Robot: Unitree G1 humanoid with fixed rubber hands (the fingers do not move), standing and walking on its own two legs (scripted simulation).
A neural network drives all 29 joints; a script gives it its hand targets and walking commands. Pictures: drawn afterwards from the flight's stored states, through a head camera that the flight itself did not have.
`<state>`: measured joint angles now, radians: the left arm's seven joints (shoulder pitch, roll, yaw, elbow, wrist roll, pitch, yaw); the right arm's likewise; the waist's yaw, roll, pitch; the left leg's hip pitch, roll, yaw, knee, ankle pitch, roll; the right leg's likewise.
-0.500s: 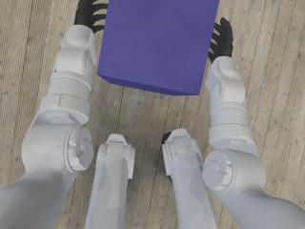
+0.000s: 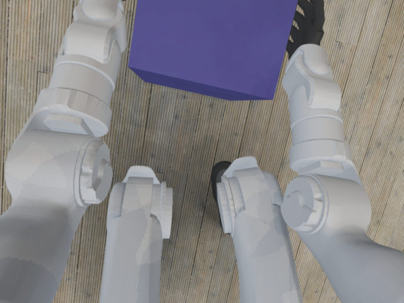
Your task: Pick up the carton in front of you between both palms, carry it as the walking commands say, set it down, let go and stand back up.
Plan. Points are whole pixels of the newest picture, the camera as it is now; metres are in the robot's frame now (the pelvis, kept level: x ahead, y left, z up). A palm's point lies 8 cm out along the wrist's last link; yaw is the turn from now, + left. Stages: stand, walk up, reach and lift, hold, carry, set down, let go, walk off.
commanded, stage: set down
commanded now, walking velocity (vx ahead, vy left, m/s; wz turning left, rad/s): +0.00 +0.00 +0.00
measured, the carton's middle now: (205, 33) +0.53 -0.05 -0.25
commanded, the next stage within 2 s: none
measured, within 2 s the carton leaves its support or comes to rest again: rests again in 0.36 s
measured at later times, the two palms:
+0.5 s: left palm (105, 7) +0.55 +0.11 -0.18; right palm (298, 49) +0.49 -0.19 -0.18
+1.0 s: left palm (102, 13) +0.54 +0.12 -0.19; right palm (300, 52) +0.49 -0.20 -0.19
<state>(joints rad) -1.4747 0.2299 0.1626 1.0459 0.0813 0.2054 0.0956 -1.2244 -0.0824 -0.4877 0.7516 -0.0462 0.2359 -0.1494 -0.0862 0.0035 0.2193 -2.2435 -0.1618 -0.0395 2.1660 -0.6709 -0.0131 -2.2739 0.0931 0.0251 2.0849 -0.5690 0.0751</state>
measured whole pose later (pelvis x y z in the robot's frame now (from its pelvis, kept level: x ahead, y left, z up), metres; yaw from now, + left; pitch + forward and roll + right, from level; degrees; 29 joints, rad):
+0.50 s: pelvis -0.01 +0.00 -0.01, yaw +0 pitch +38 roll -4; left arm -1.50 0.26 0.19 1.13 0.10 0.17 0.04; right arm -1.31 -0.14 -0.48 0.92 -0.07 0.19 -0.09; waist -0.08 0.00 0.30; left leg -2.23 -0.14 -0.03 2.22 -0.65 0.00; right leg -2.25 0.08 0.01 2.13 -0.56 0.07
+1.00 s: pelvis -0.02 +0.00 -0.02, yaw +1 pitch +36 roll -4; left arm -1.52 0.30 0.16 1.16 0.10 0.12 0.03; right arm -1.38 -0.18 -0.55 1.06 -0.13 0.09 -0.04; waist -0.10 0.01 0.38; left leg -2.22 -0.12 -0.01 2.24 -0.64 0.02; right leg -2.22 0.06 0.01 2.15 -0.55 0.08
